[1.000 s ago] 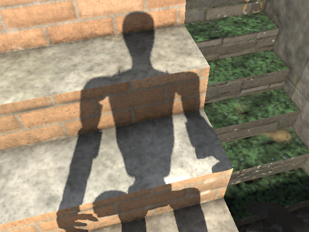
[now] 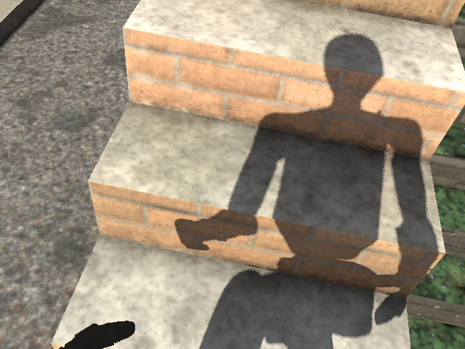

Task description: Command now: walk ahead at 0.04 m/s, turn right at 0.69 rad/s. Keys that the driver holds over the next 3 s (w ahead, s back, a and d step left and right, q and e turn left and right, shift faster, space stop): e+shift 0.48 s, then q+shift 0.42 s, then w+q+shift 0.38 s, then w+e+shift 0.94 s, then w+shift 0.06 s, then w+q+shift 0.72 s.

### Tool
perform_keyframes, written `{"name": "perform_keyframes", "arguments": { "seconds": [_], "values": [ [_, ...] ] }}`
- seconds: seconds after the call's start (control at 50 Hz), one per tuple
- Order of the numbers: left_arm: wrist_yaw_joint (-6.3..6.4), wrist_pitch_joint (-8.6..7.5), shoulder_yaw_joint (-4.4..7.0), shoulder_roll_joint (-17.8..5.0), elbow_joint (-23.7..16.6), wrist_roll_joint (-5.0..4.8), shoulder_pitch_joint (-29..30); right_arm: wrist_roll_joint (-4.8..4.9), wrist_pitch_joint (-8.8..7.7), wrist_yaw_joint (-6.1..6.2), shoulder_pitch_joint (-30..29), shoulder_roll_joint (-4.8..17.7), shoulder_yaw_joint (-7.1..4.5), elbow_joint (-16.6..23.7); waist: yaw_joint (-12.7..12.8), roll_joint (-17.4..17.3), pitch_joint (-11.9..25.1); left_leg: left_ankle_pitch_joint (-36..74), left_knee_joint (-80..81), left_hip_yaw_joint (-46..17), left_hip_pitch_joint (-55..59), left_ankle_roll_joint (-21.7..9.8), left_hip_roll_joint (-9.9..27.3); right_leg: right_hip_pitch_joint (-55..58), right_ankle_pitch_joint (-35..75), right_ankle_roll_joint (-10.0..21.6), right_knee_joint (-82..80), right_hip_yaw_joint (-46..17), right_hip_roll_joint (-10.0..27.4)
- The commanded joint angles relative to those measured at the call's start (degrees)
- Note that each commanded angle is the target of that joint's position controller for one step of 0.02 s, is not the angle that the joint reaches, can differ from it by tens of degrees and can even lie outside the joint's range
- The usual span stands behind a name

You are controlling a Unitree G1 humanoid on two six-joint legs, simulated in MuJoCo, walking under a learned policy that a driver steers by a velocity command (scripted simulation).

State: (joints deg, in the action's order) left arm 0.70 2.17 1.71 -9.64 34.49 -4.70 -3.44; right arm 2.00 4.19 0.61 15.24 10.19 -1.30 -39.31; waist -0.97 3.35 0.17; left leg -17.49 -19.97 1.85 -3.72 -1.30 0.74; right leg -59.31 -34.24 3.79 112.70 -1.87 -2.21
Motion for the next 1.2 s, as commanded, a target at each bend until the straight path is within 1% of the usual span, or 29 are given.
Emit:
{"name": "perform_keyframes", "arguments": {
  "seconds": [0.02,0.12,0.2,0.22,0.26,0.3,0.34,0.42,0.5,0.56,0.62,0.66,0.68,0.72,0.74,0.76,0.78,0.8,0.86,0.9,0.94,0.96,0.98,1.0,1.04,1.12,1.14,1.16,1.2],
  "values": [
    [-2.03,1.47,-0.46,-2.0,-9.6,-1.55,10.3,-3.72,2.66,3.12,1.5,14.7,-3.69,4.8,3.3,-11.2,3.4,70.9,-7.3,-13.3,22.8,-4.7,22.7,-30.6,4.8,-6.4,18.5,-0.2,6.7],
    [0.13,5.37,-0.45,-3.9,-15.9,1.67,15.6,-0.26,0.80,3.67,-2.7,14.4,-3.23,5.6,2.4,-8.4,-0.4,47.2,6.5,-3.8,6.6,-5.7,13.0,-8.6,1.2,-5.4,-16.0,8.6,6.6],
    [-3.04,5.33,1.47,-7.5,-10.2,0.62,-3.7,2.80,1.87,4.85,-1.7,18.3,-4.12,1.8,6.9,-17.6,12.4,91.9,-9.2,7.8,3.8,-3.5,12.1,27.4,-8.6,6.0,-33.6,12.6,-2.9],
    [-3.34,4.86,2.37,-10.0,-8.7,-0.19,-9.6,1.58,2.06,5.14,-1.3,18.7,-4.03,1.1,8.4,-16.6,13.7,86.3,-17.8,9.5,-0.2,-4.2,11.1,35.2,-6.8,8.8,-43.3,5.8,-3.3],
    [0.31,4.72,4.54,-17.6,-11.1,5.93,-3.3,-2.52,0.26,4.40,-10.2,17.8,-3.30,6.3,9.3,16.1,16.8,6.2,-65.1,3.9,-23.8,0.1,-9.4,38.5,-19.9,19.8,-82.7,-45.8,7.2],
    [4.69,3.93,0.60,-12.1,-11.2,9.96,4.8,-5.71,-4.12,-0.21,-11.3,9.7,-0.18,10.5,1.7,7.0,8.2,-1.4,-94.0,-10.4,-32.9,0.0,-9.6,22.7,-20.4,17.6,-89.8,-52.8,8.3],
    [3.90,2.44,-0.15,-8.8,-5.4,8.81,4.5,-5.10,-5.06,-2.14,-5.5,3.6,1.32,10.2,-3.2,-3.6,-2.5,-5.1,-90.1,-10.8,-35.2,-2.7,-10.1,8.9,-17.7,13.3,-79.3,-44.8,6.0],
    [1.44,0.92,-0.20,-9.0,-6.2,6.55,8.0,-0.51,-3.56,-2.05,7.5,7.7,0.84,4.0,-6.8,-0.7,0.0,0.4,-83.2,-1.7,-26.2,0.0,-11.7,7.8,-1.2,5.1,-80.9,-28.5,0.7],
    [1.55,2.22,-0.85,-9.4,-12.4,6.68,12.8,-0.32,-1.07,-0.16,19.4,9.1,1.48,-1.1,-9.6,7.8,3.5,2.7,-57.9,-3.5,-8.3,1.6,-10.0,6.3,12.2,-4.8,-82.2,-22.7,-2.0],
    [2.90,3.46,-1.32,-5.3,-13.4,4.97,7.9,-3.07,-0.88,-0.42,19.1,3.4,2.87,-1.8,-6.7,2.3,4.2,12.6,-19.5,-2.7,-10.7,-1.1,-2.1,21.8,11.4,-6.1,-75.5,-21.7,0.3],
    [2.95,5.26,-4.27,5.6,-14.7,4.35,-0.5,-1.83,-3.58,-2.14,1.0,-7.6,7.96,3.9,3.7,-9.1,6.7,41.0,14.9,-8.9,-27.5,-8.7,4.1,49.7,19.2,-5.6,-32.5,-4.2,-10.0],
    [2.31,5.53,-3.58,1.1,-14.0,7.27,-5.1,-1.00,-4.37,-2.72,-5.7,-0.3,6.69,5.1,9.2,-5.2,8.9,57.1,23.8,-5.1,-19.9,-4.9,0.1,51.1,14.3,-4.1,-29.1,2.9,-8.7],
    [2.85,4.68,-3.26,0.5,-15.9,6.50,-4.0,-1.12,-3.69,-2.38,-1.6,9.8,3.84,3.4,11.3,-10.7,9.1,82.8,18.7,-3.6,-11.3,1.9,0.0,47.4,9.1,-5.0,-29.2,7.4,-8.1],
    [2.15,0.50,-3.32,-1.1,-17.5,3.43,0.5,2.40,-2.38,0.68,14.0,10.4,-0.47,1.4,5.1,-17.7,0.6,81.6,8.1,-14.0,-23.4,9.6,-0.5,51.9,2.5,-6.2,-49.8,0.4,-2.7],
    [2.57,-0.04,-2.44,-2.7,-14.7,3.80,-3.4,1.49,0.07,1.72,9.8,13.4,-2.32,1.4,10.6,-5.7,0.1,64.1,4.2,-14.1,-22.6,5.4,-1.5,49.5,11.9,-4.5,-55.0,-1.6,-3.1],
    [3.22,-0.51,-1.91,-3.3,-13.4,3.77,3.6,-1.02,1.75,2.22,10.2,12.9,-3.52,3.6,6.6,20.2,3.7,28.6,-11.6,-13.6,-22.8,0.1,-4.2,43.4,23.1,-2.2,-59.3,-10.8,3.7],
    [4.42,0.51,-2.61,-2.8,-15.6,7.86,8.0,-3.56,1.50,1.91,6.0,15.8,-4.06,6.3,7.5,33.0,12.2,-6.8,-41.1,-12.6,-13.8,0.1,-9.3,26.9,30.1,4.0,-65.5,-23.2,10.7],
    [6.49,0.44,-3.33,-3.8,-16.9,9.88,12.9,-2.79,0.16,0.07,4.4,15.6,-4.72,9.1,3.6,28.3,15.4,-19.9,-66.6,-19.2,-9.4,1.6,-9.6,10.8,34.6,10.0,-62.0,-31.0,16.8],
    [9.37,0.48,-6.94,4.4,-18.6,3.27,19.8,-5.13,0.08,-1.55,20.1,8.9,-3.48,6.7,-10.3,2.0,12.6,0.9,-48.2,-11.8,-6.3,-0.4,-3.9,3.2,19.8,2.3,-43.8,-14.2,10.1],
    [8.71,1.24,-4.26,1.8,-12.9,-0.88,11.8,-4.77,1.00,-2.82,21.0,7.5,-4.29,5.3,-11.4,-1.8,1.6,15.1,3.2,-5.0,-9.0,-5.7,2.0,14.1,26.2,2.4,-39.3,3.6,6.6],
    [6.32,1.61,-2.38,5.7,-10.4,-1.21,9.8,-5.96,0.03,-7.49,6.4,0.8,-0.17,7.3,-4.2,-12.8,1.0,22.7,-17.3,-0.2,-14.5,-6.0,-6.0,6.6,4.9,0.0,-0.5,12.2,-2.3],
    [0.59,2.32,-2.58,2.5,-17.9,2.55,-4.3,-4.77,-5.80,-14.21,11.1,15.4,0.77,-0.5,11.5,-52.4,-9.1,63.5,-12.9,-38.8,-28.0,-25.4,10.2,-20.9,-21.3,-4.4,10.5,-0.7,-0.9],
    [-1.52,2.88,-0.33,-6.3,-12.8,1.73,-3.4,-7.41,-6.86,-14.79,10.8,15.4,-1.39,1.5,2.7,-30.1,-2.8,54.7,-7.3,-43.9,-22.7,-28.3,18.1,-21.2,-14.1,-4.4,24.4,-4.6,-6.1],
    [-3.90,2.07,-1.33,-6.2,-7.0,5.10,-4.1,-5.66,-7.70,-13.43,-0.4,18.4,-2.29,6.4,-0.3,-27.9,-5.2,9.2,0.0,-54.0,-23.8,-25.3,19.3,-30.0,2.5,-6.1,29.8,-6.2,-3.1],
    [-4.32,-3.40,-2.39,-3.8,-5.8,8.49,1.3,-2.75,-9.52,-8.85,-1.1,17.4,0.06,6.1,0.7,-3.0,0.5,-18.1,-6.0,-45.1,-12.2,-5.3,12.2,-28.1,22.5,-5.5,23.1,-5.5,0.2],
    [-5.21,-5.15,-2.11,-5.9,-2.1,8.46,4.1,-4.42,-8.70,-3.21,2.6,15.2,1.69,5.0,-2.8,-14.9,2.9,-15.0,-3.1,-39.1,-13.0,-8.7,6.5,-20.6,18.7,-5.8,11.7,1.2,-0.2],
    [-3.13,-3.25,-2.88,1.3,-2.5,9.76,5.3,-0.28,-10.00,0.91,6.6,12.4,-2.68,-1.0,-2.2,-11.1,0.9,-20.3,-2.9,-32.6,-9.8,-2.3,-1.0,-8.8,26.3,-3.3,-5.4,6.1,-1.3],
    [-1.14,-1.38,-3.02,3.9,-3.7,6.67,10.0,0.01,-11.59,2.66,8.4,12.5,-2.74,-1.2,-3.7,-3.2,-1.3,-17.2,-2.3,-36.9,-12.4,-0.4,2.3,-5.2,36.2,-6.3,-13.7,5.0,-1.9],
    [-0.25,-0.86,-2.27,1.4,-2.5,6.43,5.8,-0.79,-11.72,3.52,6.2,12.6,-3.43,-1.8,-1.8,-14.9,3.2,-13.4,-2.6,-39.9,-4.7,-1.4,1.9,-4.3,33.9,-6.5,-11.0,3.5,-4.8]
  ]
}}
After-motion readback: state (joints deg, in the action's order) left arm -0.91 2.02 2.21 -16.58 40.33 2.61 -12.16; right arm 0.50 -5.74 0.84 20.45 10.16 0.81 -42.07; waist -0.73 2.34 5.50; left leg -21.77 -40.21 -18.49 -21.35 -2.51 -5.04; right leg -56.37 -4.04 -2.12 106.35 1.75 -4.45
